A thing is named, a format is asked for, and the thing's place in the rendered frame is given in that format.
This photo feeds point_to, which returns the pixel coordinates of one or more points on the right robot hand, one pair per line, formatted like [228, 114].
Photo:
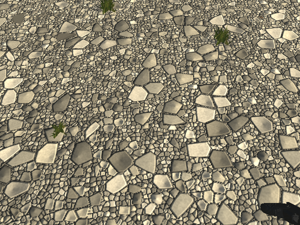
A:
[288, 211]

